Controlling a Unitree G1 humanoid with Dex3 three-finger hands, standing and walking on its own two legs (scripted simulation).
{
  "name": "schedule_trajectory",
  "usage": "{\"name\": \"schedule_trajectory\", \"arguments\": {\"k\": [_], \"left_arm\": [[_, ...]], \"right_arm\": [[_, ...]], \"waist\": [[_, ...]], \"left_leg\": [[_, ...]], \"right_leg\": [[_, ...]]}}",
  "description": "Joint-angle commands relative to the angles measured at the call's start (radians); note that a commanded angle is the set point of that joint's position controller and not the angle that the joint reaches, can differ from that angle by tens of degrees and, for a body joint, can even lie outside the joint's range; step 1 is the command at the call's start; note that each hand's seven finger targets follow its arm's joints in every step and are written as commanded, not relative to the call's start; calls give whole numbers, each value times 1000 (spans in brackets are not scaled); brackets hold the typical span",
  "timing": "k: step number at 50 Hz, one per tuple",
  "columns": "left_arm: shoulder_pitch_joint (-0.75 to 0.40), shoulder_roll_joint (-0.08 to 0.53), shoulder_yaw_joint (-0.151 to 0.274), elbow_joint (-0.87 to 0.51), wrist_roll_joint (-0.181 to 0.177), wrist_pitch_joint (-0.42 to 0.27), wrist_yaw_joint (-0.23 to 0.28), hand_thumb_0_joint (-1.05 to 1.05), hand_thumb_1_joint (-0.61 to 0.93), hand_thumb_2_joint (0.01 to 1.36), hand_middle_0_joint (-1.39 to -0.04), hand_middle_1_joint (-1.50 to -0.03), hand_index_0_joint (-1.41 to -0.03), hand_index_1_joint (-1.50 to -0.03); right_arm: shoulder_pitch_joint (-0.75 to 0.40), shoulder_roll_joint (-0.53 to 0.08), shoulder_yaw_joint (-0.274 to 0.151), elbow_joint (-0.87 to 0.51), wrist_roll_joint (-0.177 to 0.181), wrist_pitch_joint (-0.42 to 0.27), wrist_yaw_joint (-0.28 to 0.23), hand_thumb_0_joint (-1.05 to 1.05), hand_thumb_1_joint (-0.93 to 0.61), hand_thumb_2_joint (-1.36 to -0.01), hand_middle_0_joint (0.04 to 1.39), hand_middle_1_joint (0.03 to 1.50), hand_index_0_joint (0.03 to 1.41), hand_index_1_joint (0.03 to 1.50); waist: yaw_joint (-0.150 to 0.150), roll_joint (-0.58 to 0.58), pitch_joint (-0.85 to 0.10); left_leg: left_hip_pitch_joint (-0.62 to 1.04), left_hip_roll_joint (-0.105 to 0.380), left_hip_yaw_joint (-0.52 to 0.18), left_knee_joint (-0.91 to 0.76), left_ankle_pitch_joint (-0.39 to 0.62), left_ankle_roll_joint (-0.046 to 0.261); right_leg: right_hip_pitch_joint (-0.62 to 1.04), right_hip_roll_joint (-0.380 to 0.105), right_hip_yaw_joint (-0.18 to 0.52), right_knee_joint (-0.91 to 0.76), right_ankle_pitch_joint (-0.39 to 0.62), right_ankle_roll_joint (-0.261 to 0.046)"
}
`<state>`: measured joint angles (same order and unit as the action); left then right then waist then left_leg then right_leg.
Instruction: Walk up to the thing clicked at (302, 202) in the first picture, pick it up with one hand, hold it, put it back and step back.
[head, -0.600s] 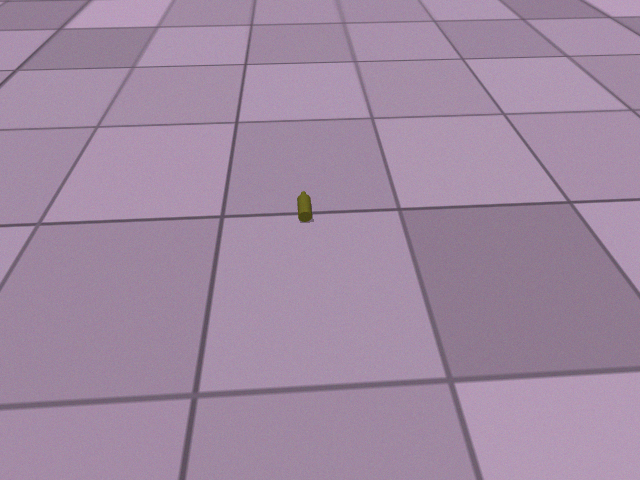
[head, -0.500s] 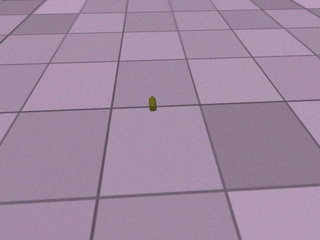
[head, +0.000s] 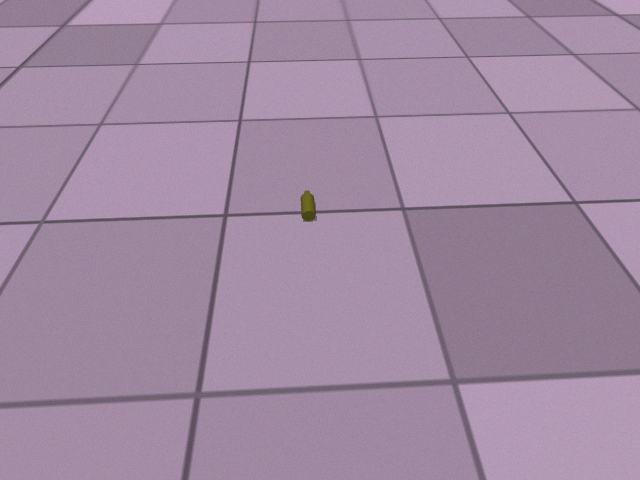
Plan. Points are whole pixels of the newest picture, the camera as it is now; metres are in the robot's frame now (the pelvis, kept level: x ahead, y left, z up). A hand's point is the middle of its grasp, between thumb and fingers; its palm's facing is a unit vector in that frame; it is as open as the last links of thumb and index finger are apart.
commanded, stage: stand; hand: left
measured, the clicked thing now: (307, 203) +1.41 +0.04 -0.75
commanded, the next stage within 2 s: walk up in 0.52 s
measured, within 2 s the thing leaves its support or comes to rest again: neither
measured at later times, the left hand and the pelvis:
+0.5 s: hand out of the picture +0.07 +0.25 -0.16, palm faces -0.02 -0.94 -0.34, open 7.4 cm; pelvis +0.00 +0.00 +0.00, yaw +0 degrees
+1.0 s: hand (142, 368) +0.34 +0.30 -0.13, palm faces -0.41 -0.76 -0.52, open 7.4 cm; pelvis +0.12 +0.05 -0.02, yaw -23 degrees
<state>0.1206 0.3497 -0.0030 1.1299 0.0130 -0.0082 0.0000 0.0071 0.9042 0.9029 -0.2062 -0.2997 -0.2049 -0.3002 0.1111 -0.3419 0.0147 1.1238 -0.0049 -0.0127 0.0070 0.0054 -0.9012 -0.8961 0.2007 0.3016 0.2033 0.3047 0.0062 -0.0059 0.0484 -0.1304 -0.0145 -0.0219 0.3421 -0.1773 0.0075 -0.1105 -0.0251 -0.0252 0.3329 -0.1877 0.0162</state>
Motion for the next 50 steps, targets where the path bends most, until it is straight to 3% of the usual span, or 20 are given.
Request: {"name": "schedule_trajectory", "arguments": {"k": [1,25,26,27,29,30,32,34,35,36,37,38,39,40,42,45,46,48,49,50], "left_arm": [[-33,203,37,-60,-1,-23,8,0,900,900,-200,-300,-200,-300],[-37,205,39,-62,0,-23,11,0,900,900,-200,-300,-200,-300],[137,368,108,-105,-1,-27,-5,0,900,900,-200,-300,-200,-300],[144,359,108,-103,0,-31,-10,0,900,900,-200,-300,-200,-300],[4,356,129,-173,10,-44,-3,0,900,900,-200,-300,-200,-300],[-15,358,130,-190,15,-53,4,0,900,900,-200,-300,-200,-300],[29,377,136,-200,9,-63,10,0,900,900,-200,-300,-200,-300],[74,373,136,-224,10,-69,9,0,900,900,-200,-300,-200,-300],[93,361,131,-224,6,-66,6,0,900,900,-200,-300,-200,-300],[55,337,118,-242,5,-61,5,0,900,900,-200,-300,-200,-300],[-3,257,99,-279,4,-56,7,0,900,900,-200,-300,-200,-300],[-17,218,94,-298,4,-56,19,0,900,900,-200,-300,-200,-300],[-51,293,97,-297,8,-64,24,0,900,900,-200,-300,-200,-300],[-45,299,87,-272,2,-74,16,0,900,900,-200,-300,-200,-300],[37,283,95,-245,-23,-72,-9,0,900,900,-200,-300,-200,-300],[39,278,97,-270,-28,-69,-22,0,900,900,-200,-300,-200,-300],[39,274,100,-283,-27,-71,-17,0,900,900,-200,-300,-200,-300],[167,293,118,-254,-28,-68,-3,0,900,900,-200,-300,-200,-300],[337,316,138,-206,-31,-61,8,0,900,900,-200,-300,-200,-300],[511,357,162,-170,-30,-61,24,0,900,900,-200,-300,-200,-300]], "right_arm": [[-36,-215,-43,-59,-2,-24,-18,0,-900,-900,200,300,200,300],[-43,-217,-45,-66,-1,-21,-19,0,-900,-900,200,300,200,300],[-84,-388,-156,-198,-48,-31,36,0,-900,-900,200,300,200,300],[-87,-342,-148,-212,-58,-23,60,0,-900,-900,200,300,200,300],[-49,-262,-140,-266,-49,-9,92,0,-900,-900,200,300,200,300],[-32,-244,-141,-281,-45,-6,102,0,-900,-900,200,300,200,300],[2,-251,-145,-300,-43,-4,110,0,-900,-900,200,300,200,300],[-1,-264,-148,-331,-43,-11,105,0,-900,-900,200,300,200,300],[0,-276,-158,-333,-49,-15,104,0,-900,-900,200,300,200,300],[81,-277,-168,-313,-54,-21,99,0,-900,-900,200,300,200,300],[224,-347,-200,-287,-71,-22,85,0,-900,-900,200,300,200,300],[160,-437,-222,-312,-71,-15,83,0,-900,-900,200,300,200,300],[113,-410,-210,-337,-45,-17,90,0,-900,-900,200,300,200,300],[76,-332,-183,-357,-44,-24,86,0,-900,-900,200,300,200,300],[40,-304,-172,-370,-50,-24,79,0,-900,-900,200,300,200,300],[60,-310,-175,-383,-45,-10,86,0,-900,-900,200,300,200,300],[55,-310,-172,-397,-47,-7,87,0,-900,-900,200,300,200,300],[6,-314,-171,-439,-50,0,89,0,-900,-900,200,300,200,300],[-27,-319,-173,-464,-49,4,86,0,-900,-900,200,300,200,300],[-6,-290,-162,-482,-52,4,84,0,-900,-900,200,300,200,300]], "waist": [[-1,21,-75],[-2,6,-83],[-5,98,-63],[-11,59,-9],[-65,-95,56],[-78,-137,58],[-79,-149,-33],[-65,-122,-60],[-67,-82,-67],[-125,-36,-84],[-211,164,-122],[-197,381,-54],[-182,225,5],[-147,75,23],[-92,125,27],[-115,197,25],[-99,194,11],[-4,158,-44],[83,111,-115],[158,2,-194]], "left_leg": [[4,136,-97,-58,151,20],[21,138,-99,-52,164,22],[75,96,5,161,-391,69],[14,71,-21,218,-487,89],[-141,38,-98,393,-329,90],[-185,63,-163,412,-278,81],[-274,36,-154,418,-283,45],[-235,63,-177,278,-352,46],[-131,43,-144,197,-328,47],[99,17,-75,-19,-261,59],[457,138,-240,-209,-351,105],[446,401,-549,-219,-504,229],[291,451,-547,-218,-468,303],[254,381,-402,-175,-283,251],[247,296,-219,-133,-176,198],[239,222,-44,-64,94,159],[217,214,-1,-24,175,139],[16,156,125,177,392,76],[-94,126,167,380,475,50],[-268,79,178,640,344,35]], "right_leg": [[31,-110,92,-47,114,-39],[34,-116,93,-55,125,-40],[-162,-135,265,-12,-323,-110],[-275,-165,361,-65,-505,-126],[-332,-245,572,-117,-581,-171],[-317,-273,643,-130,-535,-205],[-142,-228,601,-116,-445,-204],[-132,-253,597,-61,-357,-217],[-190,-195,515,-8,-310,-186],[-323,-96,358,113,-251,-117],[-638,80,127,316,-295,4],[-865,108,-5,565,-455,-10],[-791,-35,8,624,-378,-9],[-714,-55,13,607,-301,-28],[-608,-88,4,525,-223,-23],[-496,-58,-78,401,-115,-19],[-432,-47,-95,344,-80,-29],[-110,22,-181,276,-8,-54],[115,38,-202,238,53,-73],[344,10,-142,223,-2,-77]]}}
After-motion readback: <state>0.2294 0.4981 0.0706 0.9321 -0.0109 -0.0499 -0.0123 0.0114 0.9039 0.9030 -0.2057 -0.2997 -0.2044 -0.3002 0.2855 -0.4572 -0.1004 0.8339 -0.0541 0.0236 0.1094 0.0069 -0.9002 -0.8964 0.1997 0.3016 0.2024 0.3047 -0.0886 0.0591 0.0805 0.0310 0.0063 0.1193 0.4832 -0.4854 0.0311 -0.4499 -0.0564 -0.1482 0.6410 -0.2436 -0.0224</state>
